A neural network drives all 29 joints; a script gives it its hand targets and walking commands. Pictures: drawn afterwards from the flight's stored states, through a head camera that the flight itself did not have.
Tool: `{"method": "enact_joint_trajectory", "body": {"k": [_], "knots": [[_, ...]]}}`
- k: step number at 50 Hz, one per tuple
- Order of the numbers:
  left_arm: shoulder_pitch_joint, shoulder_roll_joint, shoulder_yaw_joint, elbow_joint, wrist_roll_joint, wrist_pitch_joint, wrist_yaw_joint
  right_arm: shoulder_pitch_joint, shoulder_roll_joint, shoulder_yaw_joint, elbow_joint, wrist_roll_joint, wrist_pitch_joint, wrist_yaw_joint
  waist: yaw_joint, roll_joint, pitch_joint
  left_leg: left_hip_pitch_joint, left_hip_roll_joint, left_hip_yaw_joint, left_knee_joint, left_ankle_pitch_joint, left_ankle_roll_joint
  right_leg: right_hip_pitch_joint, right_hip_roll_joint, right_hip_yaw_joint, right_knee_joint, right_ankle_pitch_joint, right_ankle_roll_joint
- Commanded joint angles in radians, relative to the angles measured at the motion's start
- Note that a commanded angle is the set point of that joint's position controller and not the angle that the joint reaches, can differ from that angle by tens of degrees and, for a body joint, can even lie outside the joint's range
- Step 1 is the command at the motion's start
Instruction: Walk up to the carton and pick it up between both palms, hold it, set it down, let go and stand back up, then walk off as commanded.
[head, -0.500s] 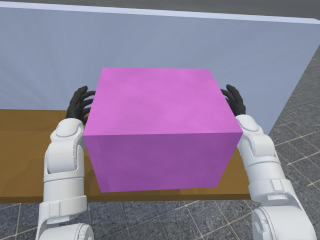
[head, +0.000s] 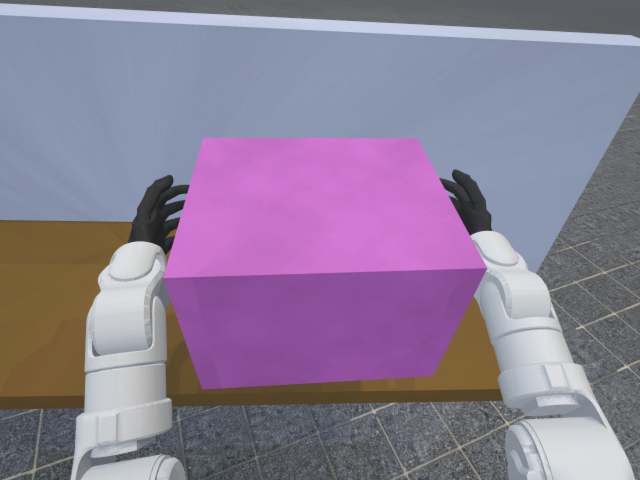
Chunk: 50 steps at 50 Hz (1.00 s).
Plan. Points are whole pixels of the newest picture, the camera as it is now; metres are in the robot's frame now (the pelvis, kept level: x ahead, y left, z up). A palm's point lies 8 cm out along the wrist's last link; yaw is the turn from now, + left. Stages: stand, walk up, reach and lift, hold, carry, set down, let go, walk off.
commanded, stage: hold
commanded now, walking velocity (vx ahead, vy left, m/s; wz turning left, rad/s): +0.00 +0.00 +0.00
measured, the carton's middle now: (316, 255) +0.37 +0.00 +0.14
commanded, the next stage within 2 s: none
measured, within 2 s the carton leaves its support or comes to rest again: neither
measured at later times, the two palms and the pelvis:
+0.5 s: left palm (151, 242) +0.35 +0.19 +0.19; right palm (472, 234) +0.35 -0.19 +0.18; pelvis +0.00 +0.00 +0.00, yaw +0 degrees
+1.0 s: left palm (152, 241) +0.35 +0.19 +0.19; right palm (472, 233) +0.36 -0.19 +0.19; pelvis +0.00 +0.00 +0.00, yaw +0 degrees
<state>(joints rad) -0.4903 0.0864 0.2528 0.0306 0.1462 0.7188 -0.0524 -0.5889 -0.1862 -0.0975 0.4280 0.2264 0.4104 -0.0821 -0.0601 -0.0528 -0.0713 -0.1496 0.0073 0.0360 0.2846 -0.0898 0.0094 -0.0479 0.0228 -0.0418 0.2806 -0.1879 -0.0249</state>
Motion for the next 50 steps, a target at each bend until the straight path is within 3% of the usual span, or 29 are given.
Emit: {"method": "enact_joint_trajectory", "body": {"k": [1,3,5,7,9,11,12,15,19,21,22,23,24,27,28,29,30,31,32,33,35,36,37,41,42,45,47,49,50], "knots": [[-0.639,-0.436,-0.442,-0.180,-0.144,-0.059,-0.116,-0.776,0.456,0.388,-0.326,0.116,-0.063,0.130,-0.014,0.063,-0.377,0.297,-0.027,-0.039,0.028,0.212,-0.012,-0.059,0.020,0.021,-0.036,0.323,0.050],[-0.644,-0.423,-0.427,-0.131,-0.133,-0.053,-0.123,-0.771,0.448,0.365,-0.288,0.093,-0.052,0.130,-0.021,0.057,-0.328,0.267,-0.027,-0.035,0.011,0.139,-0.004,-0.070,0.018,0.022,-0.046,0.253,0.046],[-0.604,-0.435,-0.440,-0.182,-0.128,-0.050,-0.126,-0.723,0.465,0.376,-0.306,0.105,-0.058,0.134,-0.023,0.063,-0.357,0.292,-0.021,-0.033,0.015,0.181,-0.003,-0.043,0.011,0.028,-0.036,0.302,0.044],[-0.660,-0.424,-0.408,-0.145,-0.120,-0.050,-0.124,-0.796,0.473,0.387,-0.310,0.117,-0.059,0.136,0.007,0.065,-0.351,0.252,-0.031,-0.024,0.011,0.153,0.001,-0.047,0.012,0.030,-0.041,0.274,0.047],[-0.667,-0.441,-0.455,-0.184,-0.142,-0.061,-0.120,-0.806,0.474,0.390,-0.358,0.119,-0.073,0.135,-0.003,0.070,-0.403,0.285,-0.024,-0.032,0.023,0.191,-0.008,-0.052,0.020,0.024,-0.034,0.300,0.043],[-0.663,-0.437,-0.444,-0.150,-0.139,-0.061,-0.116,-0.788,0.460,0.363,-0.300,0.107,-0.058,0.139,-0.022,0.070,-0.365,0.281,-0.026,-0.041,0.018,0.163,-0.010,-0.076,0.017,0.023,-0.037,0.278,0.042],[-0.663,-0.442,-0.432,-0.169,-0.131,-0.063,-0.114,-0.780,0.473,0.377,-0.308,0.113,-0.064,0.144,0.006,0.068,-0.359,0.269,-0.022,-0.037,0.008,0.136,-0.003,-0.069,0.015,0.022,-0.038,0.231,0.039],[-0.685,-0.435,-0.432,-0.138,-0.140,-0.064,-0.111,-0.813,0.474,0.359,-0.298,0.100,-0.066,0.149,0.002,0.072,-0.365,0.255,-0.024,-0.030,0.003,0.100,0.001,-0.084,0.012,0.023,-0.043,0.187,0.039],[-0.657,-0.425,-0.404,-0.103,-0.121,-0.056,-0.106,-0.816,0.463,0.372,-0.290,0.095,-0.065,0.152,0.019,0.043,-0.347,0.263,-0.024,-0.029,-0.001,0.104,0.009,-0.087,0.016,0.026,-0.050,0.193,0.042],[-0.681,-0.432,-0.414,-0.101,-0.123,-0.056,-0.114,-0.844,0.486,0.366,-0.276,0.091,-0.071,0.153,0.014,0.050,-0.363,0.246,-0.024,-0.025,0.001,0.088,0.011,-0.076,0.011,0.030,-0.050,0.184,0.040],[-0.703,-0.434,-0.436,-0.108,-0.135,-0.068,-0.117,-0.822,0.498,0.359,-0.266,0.080,-0.073,0.149,-0.014,0.048,-0.373,0.260,-0.025,-0.028,0.005,0.100,0.008,-0.080,0.010,0.027,-0.044,0.215,0.041],[-0.662,-0.448,-0.438,-0.139,-0.130,-0.064,-0.111,-0.794,0.483,0.370,-0.280,0.100,-0.077,0.154,0.009,0.075,-0.388,0.274,-0.021,-0.028,0.009,0.144,0.002,-0.073,0.016,0.026,-0.040,0.234,0.039],[-0.696,-0.454,-0.446,-0.147,-0.150,-0.072,-0.110,-0.814,0.493,0.373,-0.293,0.093,-0.080,0.149,-0.013,0.062,-0.413,0.284,-0.023,-0.034,0.019,0.149,0.002,-0.068,0.011,0.027,-0.034,0.254,0.046],[-0.672,-0.450,-0.439,-0.121,-0.151,-0.077,-0.108,-0.814,0.480,0.371,-0.292,0.094,-0.079,0.143,-0.010,0.056,-0.403,0.286,-0.027,-0.035,0.021,0.156,0.001,-0.080,0.017,0.023,-0.040,0.269,0.046],[-0.640,-0.438,-0.412,-0.105,-0.126,-0.070,-0.111,-0.795,0.486,0.383,-0.283,0.097,-0.080,0.140,0.008,0.054,-0.376,0.273,-0.030,-0.027,0.015,0.164,0.009,-0.063,0.009,0.028,-0.040,0.283,0.054],[-0.599,-0.434,-0.403,-0.100,-0.123,-0.064,-0.116,-0.749,0.473,0.381,-0.256,0.102,-0.064,0.140,-0.004,0.043,-0.340,0.284,-0.029,-0.032,0.011,0.176,0.007,-0.057,0.011,0.030,-0.046,0.305,0.052],[-0.659,-0.427,-0.389,-0.103,-0.114,-0.066,-0.117,-0.798,0.476,0.379,-0.268,0.105,-0.070,0.141,0.016,0.042,-0.351,0.266,-0.029,-0.025,0.003,0.147,0.003,-0.062,0.015,0.026,-0.048,0.244,0.044],[-0.681,-0.428,-0.414,-0.100,-0.130,-0.068,-0.122,-0.794,0.466,0.345,-0.245,0.089,-0.068,0.140,-0.016,0.060,-0.338,0.261,-0.027,-0.030,0.001,0.113,0.002,-0.080,0.006,0.027,-0.050,0.218,0.046],[-0.627,-0.417,-0.399,-0.081,-0.120,-0.054,-0.123,-0.793,0.468,0.357,-0.273,0.097,-0.066,0.139,0.012,0.040,-0.315,0.247,-0.030,-0.026,0.000,0.126,0.009,-0.062,0.010,0.026,-0.049,0.228,0.049],[-0.679,-0.429,-0.414,-0.120,-0.129,-0.066,-0.125,-0.787,0.484,0.361,-0.274,0.094,-0.071,0.136,-0.014,0.055,-0.353,0.256,-0.033,-0.024,0.008,0.133,0.004,-0.051,0.005,0.029,-0.045,0.249,0.049],[-0.699,-0.434,-0.432,-0.136,-0.141,-0.072,-0.114,-0.826,0.485,0.359,-0.297,0.104,-0.075,0.143,-0.001,0.077,-0.362,0.252,-0.026,-0.032,0.007,0.122,-0.003,-0.075,0.007,0.029,-0.041,0.215,0.045],[-0.671,-0.454,-0.452,-0.148,-0.157,-0.072,-0.114,-0.794,0.479,0.351,-0.285,0.099,-0.072,0.143,-0.022,0.064,-0.354,0.270,-0.023,-0.035,0.012,0.136,0.000,-0.074,0.011,0.025,-0.042,0.240,0.043],[-0.728,-0.441,-0.433,-0.132,-0.152,-0.076,-0.107,-0.851,0.476,0.358,-0.294,0.098,-0.075,0.148,0.005,0.083,-0.381,0.259,-0.025,-0.033,0.011,0.118,-0.004,-0.099,0.012,0.025,-0.040,0.201,0.041],[-0.686,-0.459,-0.450,-0.132,-0.148,-0.068,-0.107,-0.805,0.474,0.359,-0.269,0.095,-0.074,0.150,-0.015,0.079,-0.382,0.289,-0.021,-0.032,0.015,0.131,-0.002,-0.102,0.018,0.020,-0.045,0.197,0.033],[-0.656,-0.433,-0.435,-0.133,-0.137,-0.065,-0.103,-0.808,0.485,0.373,-0.297,0.098,-0.071,0.149,0.008,0.050,-0.366,0.285,-0.020,-0.034,0.012,0.160,0.000,-0.080,0.018,0.023,-0.044,0.246,0.040],[-0.687,-0.431,-0.428,-0.127,-0.144,-0.068,-0.113,-0.828,0.492,0.372,-0.312,0.089,-0.076,0.142,0.005,0.039,-0.390,0.255,-0.030,-0.023,0.013,0.116,0.012,-0.058,0.006,0.031,-0.044,0.234,0.052],[-0.671,-0.438,-0.430,-0.157,-0.138,-0.065,-0.108,-0.780,0.483,0.375,-0.285,0.104,-0.067,0.145,-0.006,0.074,-0.381,0.270,-0.026,-0.034,0.016,0.158,0.000,-0.058,0.008,0.031,-0.031,0.274,0.052],[-0.643,-0.430,-0.426,-0.124,-0.135,-0.062,-0.114,-0.788,0.469,0.358,-0.286,0.090,-0.063,0.140,-0.014,0.061,-0.364,0.273,-0.029,-0.029,0.012,0.155,0.000,-0.058,0.008,0.028,-0.037,0.277,0.051],[-0.676,-0.408,-0.396,-0.109,-0.125,-0.065,-0.115,-0.813,0.485,0.378,-0.283,0.092,-0.062,0.140,0.011,0.052,-0.365,0.255,-0.030,-0.028,0.004,0.140,0.006,-0.046,0.005,0.035,-0.038,0.260,0.054]]}}
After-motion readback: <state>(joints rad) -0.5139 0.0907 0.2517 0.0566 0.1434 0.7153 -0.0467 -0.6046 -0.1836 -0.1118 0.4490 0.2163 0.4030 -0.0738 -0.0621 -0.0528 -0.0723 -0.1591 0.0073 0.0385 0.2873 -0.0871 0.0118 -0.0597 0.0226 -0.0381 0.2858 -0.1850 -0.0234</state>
